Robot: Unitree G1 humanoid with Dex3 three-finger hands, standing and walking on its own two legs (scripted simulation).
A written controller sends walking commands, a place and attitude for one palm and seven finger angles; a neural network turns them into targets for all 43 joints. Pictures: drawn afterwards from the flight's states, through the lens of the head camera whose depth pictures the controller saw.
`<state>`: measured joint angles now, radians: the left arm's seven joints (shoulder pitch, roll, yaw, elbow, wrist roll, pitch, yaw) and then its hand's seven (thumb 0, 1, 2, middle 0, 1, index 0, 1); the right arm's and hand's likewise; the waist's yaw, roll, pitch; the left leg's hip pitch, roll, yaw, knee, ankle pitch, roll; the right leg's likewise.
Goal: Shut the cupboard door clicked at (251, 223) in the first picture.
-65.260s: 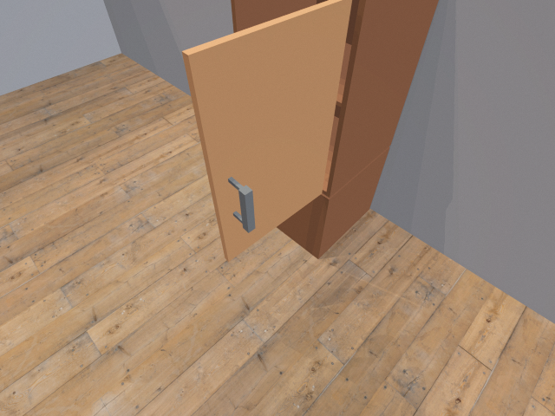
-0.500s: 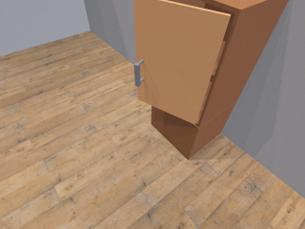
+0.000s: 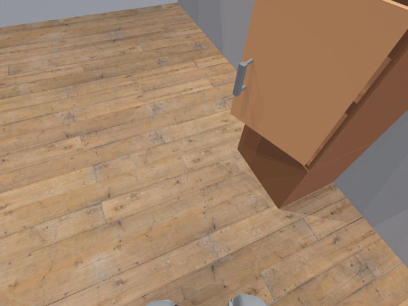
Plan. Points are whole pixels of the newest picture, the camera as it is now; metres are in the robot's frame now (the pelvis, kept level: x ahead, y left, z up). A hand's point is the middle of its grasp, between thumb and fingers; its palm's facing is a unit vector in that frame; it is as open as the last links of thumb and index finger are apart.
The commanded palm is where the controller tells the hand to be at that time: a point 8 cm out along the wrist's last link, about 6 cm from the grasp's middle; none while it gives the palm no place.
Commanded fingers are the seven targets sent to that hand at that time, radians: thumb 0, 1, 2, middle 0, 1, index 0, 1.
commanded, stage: walk to a spot facing it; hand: left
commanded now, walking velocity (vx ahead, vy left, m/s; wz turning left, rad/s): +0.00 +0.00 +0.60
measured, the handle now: (243, 77) +0.86 -0.11 -0.10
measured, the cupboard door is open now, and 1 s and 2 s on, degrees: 20 20 20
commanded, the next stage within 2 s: none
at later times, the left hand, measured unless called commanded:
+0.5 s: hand out of the picture +0.01 +0.14 -0.14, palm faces +0.30 -0.90 -0.30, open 7.4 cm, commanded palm none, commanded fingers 0.00 0.90 0.90 -0.20 -0.30 -0.20 -0.30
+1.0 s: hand out of the picture -0.07 +0.17 -0.16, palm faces +0.61 -0.75 -0.26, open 7.4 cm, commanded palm none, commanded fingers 0.00 0.90 0.90 -0.20 -0.30 -0.20 -0.30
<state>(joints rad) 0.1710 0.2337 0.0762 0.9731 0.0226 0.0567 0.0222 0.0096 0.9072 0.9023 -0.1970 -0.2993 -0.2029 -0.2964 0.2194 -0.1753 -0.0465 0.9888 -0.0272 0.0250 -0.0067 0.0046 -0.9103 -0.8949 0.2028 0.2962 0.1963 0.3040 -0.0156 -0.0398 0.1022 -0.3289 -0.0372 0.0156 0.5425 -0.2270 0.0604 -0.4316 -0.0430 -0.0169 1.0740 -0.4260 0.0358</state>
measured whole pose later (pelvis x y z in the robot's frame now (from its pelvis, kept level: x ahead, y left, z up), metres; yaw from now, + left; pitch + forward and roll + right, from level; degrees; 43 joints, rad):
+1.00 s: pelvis +0.00 -0.06 +0.00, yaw +37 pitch +1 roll -1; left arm 0.19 0.27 0.08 0.88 0.02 0.05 0.00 0.01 0.91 0.90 -0.20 -0.30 -0.20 -0.30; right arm 0.17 -0.21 -0.04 0.90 -0.03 0.03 0.00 0.00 -0.91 -0.89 0.20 0.30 0.20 0.30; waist 0.00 -0.02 0.09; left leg -0.26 -0.01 -0.08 0.51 -0.27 0.00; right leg -0.46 -0.08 -0.02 0.94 -0.43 0.07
